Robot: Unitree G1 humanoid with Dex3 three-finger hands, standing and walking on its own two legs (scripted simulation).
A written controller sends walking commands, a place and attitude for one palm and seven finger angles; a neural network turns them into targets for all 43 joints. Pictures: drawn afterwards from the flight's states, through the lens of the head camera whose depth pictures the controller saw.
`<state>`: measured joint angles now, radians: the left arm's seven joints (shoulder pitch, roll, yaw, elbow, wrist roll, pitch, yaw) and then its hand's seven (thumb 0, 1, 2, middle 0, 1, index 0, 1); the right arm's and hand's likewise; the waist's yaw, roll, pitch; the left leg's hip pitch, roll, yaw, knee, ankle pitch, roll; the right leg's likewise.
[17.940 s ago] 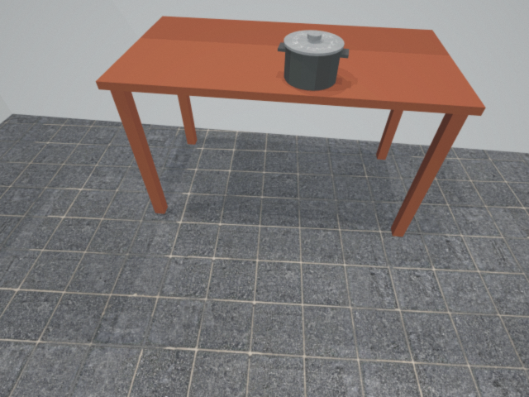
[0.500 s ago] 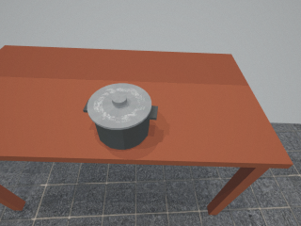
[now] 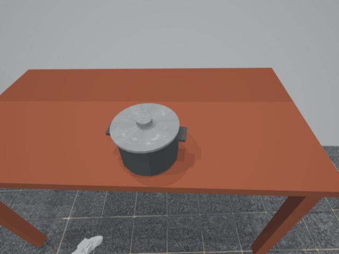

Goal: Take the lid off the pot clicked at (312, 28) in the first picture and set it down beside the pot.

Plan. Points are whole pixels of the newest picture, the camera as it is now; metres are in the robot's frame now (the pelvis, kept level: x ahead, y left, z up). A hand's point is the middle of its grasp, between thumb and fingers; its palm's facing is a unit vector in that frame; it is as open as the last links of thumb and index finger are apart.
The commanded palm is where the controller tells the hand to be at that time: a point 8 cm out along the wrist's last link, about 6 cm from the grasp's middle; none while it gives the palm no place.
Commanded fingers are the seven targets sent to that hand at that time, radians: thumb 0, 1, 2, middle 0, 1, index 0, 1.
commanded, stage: lift the closed hand beside the body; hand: left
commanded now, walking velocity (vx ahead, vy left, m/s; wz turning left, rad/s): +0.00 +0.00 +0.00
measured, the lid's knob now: (144, 120) +0.44 +0.09 +0.10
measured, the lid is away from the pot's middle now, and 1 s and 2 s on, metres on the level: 0.00 0.00 0.00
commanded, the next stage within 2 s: raise the hand higher, near the body in 0.42 s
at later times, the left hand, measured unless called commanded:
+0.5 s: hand out of the picture +0.13 +0.20 -0.02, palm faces +0.23 -0.90 -0.37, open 3.0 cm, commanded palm +0.09 +0.24 +0.03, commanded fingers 0.00 0.90 0.90 -1.30 -1.50 -1.30 -1.50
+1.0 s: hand (75, 230) +0.17 +0.20 +0.05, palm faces +0.27 -0.88 -0.39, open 3.1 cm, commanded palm +0.12 +0.24 +0.08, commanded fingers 0.00 0.90 0.90 -1.30 -1.50 -1.30 -1.50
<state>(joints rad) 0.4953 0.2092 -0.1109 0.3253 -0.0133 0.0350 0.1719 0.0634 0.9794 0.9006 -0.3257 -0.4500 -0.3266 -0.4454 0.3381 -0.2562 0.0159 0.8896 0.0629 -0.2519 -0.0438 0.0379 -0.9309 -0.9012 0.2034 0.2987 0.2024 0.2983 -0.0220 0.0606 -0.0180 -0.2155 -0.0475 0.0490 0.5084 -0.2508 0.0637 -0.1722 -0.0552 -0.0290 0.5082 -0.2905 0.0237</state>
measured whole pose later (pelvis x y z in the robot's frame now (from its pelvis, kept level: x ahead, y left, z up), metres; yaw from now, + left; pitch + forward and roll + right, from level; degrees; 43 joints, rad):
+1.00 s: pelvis +0.03 -0.03 +0.00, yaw +0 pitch -3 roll +0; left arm 0.67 0.27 0.15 -0.27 -0.02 -0.03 0.08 0.01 0.89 0.90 -1.29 -1.50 -1.29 -1.50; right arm 0.18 -0.21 0.00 0.60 0.01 -0.14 -0.08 0.01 -0.90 -0.90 0.20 0.30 0.20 0.30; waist 0.06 0.04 0.01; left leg -0.16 -0.01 0.03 0.47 -0.27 0.02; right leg -0.10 -0.01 -0.05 0.44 -0.30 0.00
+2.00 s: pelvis -0.01 -0.03 +0.01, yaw +1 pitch -1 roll -1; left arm 0.24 0.69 0.11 -0.29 0.71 -0.01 -0.26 0.00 0.24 1.20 -1.05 -0.74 -1.05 -0.74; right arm 0.12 -0.29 0.01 0.56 0.04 0.07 -0.04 0.01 -0.90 -0.90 0.20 0.30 0.20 0.30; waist 0.05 0.14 0.02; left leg -0.23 -0.01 0.02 0.45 -0.20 0.03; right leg -0.17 -0.01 -0.06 0.42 -0.23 0.00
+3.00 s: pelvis -0.01 -0.01 +0.00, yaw +1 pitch +0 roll +0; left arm -0.31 0.66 -0.04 -0.07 0.75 0.19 -0.40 0.00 -0.32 1.49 -0.85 -0.09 -0.85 -0.08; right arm 0.11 -0.30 0.04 0.55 0.07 0.10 0.03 0.01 -0.90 -0.90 0.20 0.30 0.20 0.30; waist 0.04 0.12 0.01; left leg -0.26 -0.04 0.03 0.45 -0.19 0.05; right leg -0.21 -0.04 -0.05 0.47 -0.24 0.02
